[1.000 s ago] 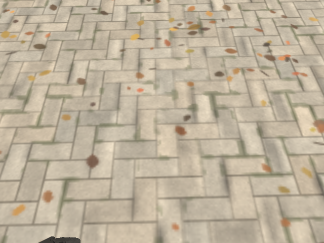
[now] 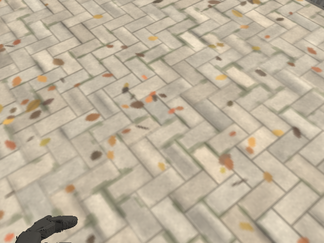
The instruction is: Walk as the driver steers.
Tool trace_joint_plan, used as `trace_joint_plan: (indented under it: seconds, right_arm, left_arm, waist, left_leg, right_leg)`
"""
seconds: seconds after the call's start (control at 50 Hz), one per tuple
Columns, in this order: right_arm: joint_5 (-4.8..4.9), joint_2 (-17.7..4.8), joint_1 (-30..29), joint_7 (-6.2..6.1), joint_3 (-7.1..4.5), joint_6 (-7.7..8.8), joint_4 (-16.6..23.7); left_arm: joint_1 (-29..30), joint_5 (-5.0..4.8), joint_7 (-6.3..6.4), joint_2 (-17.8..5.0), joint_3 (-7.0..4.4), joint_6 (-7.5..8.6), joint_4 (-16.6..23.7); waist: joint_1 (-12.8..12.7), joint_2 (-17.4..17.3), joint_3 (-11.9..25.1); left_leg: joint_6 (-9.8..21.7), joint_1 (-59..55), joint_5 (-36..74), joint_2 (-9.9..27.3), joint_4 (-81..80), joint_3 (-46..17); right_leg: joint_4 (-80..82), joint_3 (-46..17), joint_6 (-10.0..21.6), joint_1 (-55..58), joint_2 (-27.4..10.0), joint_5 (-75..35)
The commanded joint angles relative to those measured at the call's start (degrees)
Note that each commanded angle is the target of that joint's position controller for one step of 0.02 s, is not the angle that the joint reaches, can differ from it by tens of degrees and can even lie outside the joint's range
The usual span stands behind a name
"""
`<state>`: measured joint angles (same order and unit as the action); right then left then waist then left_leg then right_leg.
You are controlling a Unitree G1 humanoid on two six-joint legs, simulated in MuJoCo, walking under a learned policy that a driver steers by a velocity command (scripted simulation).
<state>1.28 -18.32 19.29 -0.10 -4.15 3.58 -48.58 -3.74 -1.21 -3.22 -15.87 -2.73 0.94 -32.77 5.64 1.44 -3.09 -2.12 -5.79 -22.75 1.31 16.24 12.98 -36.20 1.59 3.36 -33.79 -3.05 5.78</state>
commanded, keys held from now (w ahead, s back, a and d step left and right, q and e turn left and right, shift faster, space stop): w+e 0.12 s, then w+q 0.04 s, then q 0.84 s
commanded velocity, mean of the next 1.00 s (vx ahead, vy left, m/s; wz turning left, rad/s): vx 0.20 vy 0.00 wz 0.18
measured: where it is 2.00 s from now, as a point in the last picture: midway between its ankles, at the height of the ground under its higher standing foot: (123, 212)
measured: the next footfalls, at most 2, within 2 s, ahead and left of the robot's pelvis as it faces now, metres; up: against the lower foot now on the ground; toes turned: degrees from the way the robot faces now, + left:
right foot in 0.04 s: +0.19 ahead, -0.11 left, +0.00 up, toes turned -4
left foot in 0.50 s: +0.43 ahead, +0.08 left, +0.00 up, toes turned +0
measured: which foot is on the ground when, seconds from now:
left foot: down 0.00-0.04, up 0.06-0.48, down 0.50-0.94, up 0.96-1.00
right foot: up 0.00-0.02, down 0.04-0.52, up 0.54-0.90, down 0.92-1.00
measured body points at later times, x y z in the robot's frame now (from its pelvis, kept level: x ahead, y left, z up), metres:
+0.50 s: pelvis +0.26 -0.02 +0.00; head +0.29 -0.01 +0.45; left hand +0.37 +0.26 -0.11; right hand +0.41 -0.28 -0.10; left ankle +0.39 +0.08 -0.72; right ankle +0.15 -0.10 -0.73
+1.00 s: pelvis +0.34 -0.05 +0.01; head +0.37 -0.06 +0.46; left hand +0.39 +0.25 -0.09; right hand +0.58 -0.29 -0.09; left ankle +0.37 +0.07 -0.70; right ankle +0.39 -0.17 -0.73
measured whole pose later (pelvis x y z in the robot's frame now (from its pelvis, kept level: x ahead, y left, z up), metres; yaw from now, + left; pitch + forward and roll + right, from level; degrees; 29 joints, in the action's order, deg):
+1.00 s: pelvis +0.34 -0.05 +0.01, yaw +16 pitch +2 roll +0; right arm 0.7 -18.8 9.3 -1.3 -4.9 -2.9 -36.0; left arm -11.5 1.9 1.2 -16.3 -3.6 0.5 -42.3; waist 0.2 -2.4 -1.4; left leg -0.1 28.4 -23.2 -7.5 45.3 -10.0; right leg -30.1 -3.1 0.2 -18.1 0.9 13.4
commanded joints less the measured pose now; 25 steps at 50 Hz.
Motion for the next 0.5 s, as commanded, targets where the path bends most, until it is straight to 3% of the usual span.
trace_joint_plan:
  seconds: [0.02, 0.04, 0.06, 0.08, 0.1, 0.12, 0.14, 0.16, 0.18, 0.24, 0.3, 0.34, 0.4, 0.44, 0.48, 0.5]
  right_arm:
    - [0.90, -12.2, -3.1, -0.85, -2.92, -0.45, 3.6]
    - [0.04, -10.3, -2.5, -1.14, -2.10, -0.28, 4.3]
    - [-2.85, -1.6, 3.3, -0.19, 0.82, 0.85, 7.7]
    - [-1.36, -5.2, -1.3, 0.62, 0.68, 2.97, 8.4]
    - [1.01, -8.6, -7.7, 1.08, -0.32, 4.04, 10.3]
    - [0.83, -7.6, -9.0, 0.91, 0.15, 4.65, 10.9]
    - [-0.35, -7.3, -7.9, 0.59, 0.15, 4.56, 9.5]
    - [-0.84, -7.6, -6.1, 0.62, -0.09, 3.87, 8.5]
    - [-0.95, -7.3, -5.0, 0.69, -0.15, 3.02, 7.7]
    - [-1.49, -4.4, -3.8, 0.39, 0.51, 1.23, 6.4]
    - [-1.31, -2.0, -7.2, 0.70, 1.48, 1.03, 6.7]
    - [-0.95, -1.6, -10.6, 1.35, 1.69, 1.32, 7.4]
    - [-0.51, -3.2, -12.3, 2.28, 1.04, 1.25, 8.6]
    - [-1.04, -4.6, -12.9, 2.98, 0.32, 1.09, 9.8]
    - [-1.60, -5.5, -9.6, 3.56, -0.42, 0.92, 10.0]
    - [-1.68, -6.9, -4.7, 3.44, -1.35, 1.01, 9.0]
  left_arm:
    - [-9.9, 0.19, 0.26, -9.2, -4.24, 0.17, 2.2]
    - [-20.4, -0.06, 1.30, -12.9, -6.16, -0.41, -0.6]
    - [-19.6, -0.81, 2.00, -20.1, -7.11, -0.15, -0.5]
    - [-21.7, -0.44, 1.76, -16.0, -5.79, 0.84, 1.5]
    - [-19.8, 0.22, 1.48, -12.7, -4.67, 1.73, 0.6]
    - [-16.7, 0.19, 1.52, -11.5, -4.24, 2.19, 0.4]
    - [-12.5, 0.43, 1.67, -9.0, -3.38, 2.27, 0.6]
    - [-9.9, 1.27, 1.87, -7.1, -2.60, 2.47, 1.1]
    - [-8.3, 1.78, 1.98, -6.6, -2.28, 2.65, 1.2]
    - [-8.3, 1.87, 2.53, -7.9, -2.31, 3.52, -1.5]
    - [-7.9, 2.12, 3.33, -7.7, -1.98, 3.33, -3.5]
    - [-9.6, 2.46, 3.62, -7.7, -1.85, 3.17, -5.1]
    - [-9.7, 2.34, 3.79, -8.7, -2.13, 2.62, -7.1]
    - [-9.1, 1.59, 4.26, -9.2, -2.49, 1.64, -7.9]
    - [-7.8, 0.68, 5.10, -9.4, -2.74, 0.45, -7.9]
    - [-7.6, 0.52, 5.59, -8.9, -2.65, -0.06, -7.7]
  waist:
    - [-10.5, -6.2, 7.3]
    - [-15.3, -2.7, 12.5]
    - [-8.4, 14.3, 17.4]
    - [-12.3, 9.3, 27.0]
    - [-13.4, 5.6, 18.1]
    - [-10.9, 2.0, 12.2]
    - [-8.1, -0.7, 8.9]
    - [-6.1, 0.6, 7.6]
    - [-5.0, 1.3, 6.6]
    - [-3.8, 0.6, 5.1]
    - [-5.1, 1.8, 4.1]
    - [-7.3, 1.7, 4.5]
    - [-8.0, 2.0, 4.0]
    - [-7.6, 2.4, 3.5]
    - [-5.6, 2.5, 4.6]
    - [-3.2, 1.1, 6.9]
  left_leg:
    - [6.8, 3.6, 62.3, 12.7, 18.5, -1.5]
    - [4.6, 15.8, 51.0, 10.7, 34.1, -1.3]
    - [1.0, 43.1, -5.2, 0.2, 55.7, -3.6]
    - [1.2, 49.6, -11.7, -2.7, 63.8, -17.5]
    - [2.3, 54.3, -5.8, 0.3, 63.3, -18.6]
    - [2.9, 52.7, -0.7, 2.5, 58.2, -18.2]
    - [2.4, 49.0, 2.4, 4.9, 53.3, -17.6]
    - [2.0, 44.4, 4.6, 6.5, 50.6, -17.6]
    - [1.2, 41.4, 5.2, 6.8, 49.5, -17.0]
    - [-1.3, 37.8, 8.7, 5.9, 43.8, -14.7]
    - [-1.1, 34.8, 21.7, 4.8, 31.1, -13.5]
    - [-0.3, 32.4, 30.5, 3.3, 24.1, -13.3]
    - [1.0, 33.4, 29.4, 2.1, 19.7, -14.5]
    - [2.4, 36.1, 22.3, 1.5, 18.3, -14.0]
    - [4.0, 33.7, 17.5, -0.3, 15.7, -12.1]
    - [5.6, 27.1, 22.2, -2.0, 11.7, -11.6]
  right_leg:
    - [3.9, 4.8, 4.7, 18.5, 6.5, 2.5]
    - [5.0, -1.0, 7.3, 36.1, 4.6, 0.9]
    - [7.5, -32.2, 17.6, 57.0, -11.5, 6.9]
    - [17.3, -50.2, 21.5, 60.0, -16.5, 18.1]
    - [19.3, -42.2, 17.9, 54.4, -14.7, 15.7]
    - [19.6, -35.4, 16.0, 45.7, -12.3, 10.8]
    - [19.8, -28.8, 14.2, 37.9, -10.6, 3.3]
    - [20.8, -24.4, 13.5, 32.2, -9.3, -3.7]
    - [21.8, -21.8, 13.3, 28.3, -8.8, -11.6]
    - [22.5, -11.7, 12.7, 21.9, -7.6, -31.7]
    - [22.9, -2.9, 9.2, 20.1, -3.6, -32.4]
    - [23.1, -1.3, 8.0, 21.7, -3.9, -29.1]
    - [21.2, -1.4, 7.7, 27.1, -6.9, -26.9]
    - [17.0, -2.2, 7.2, 31.3, -8.8, -28.8]
    - [9.2, -2.1, 5.7, 33.0, -8.8, -33.5]
    - [1.1, -0.5, 3.6, 31.7, -6.4, -34.2]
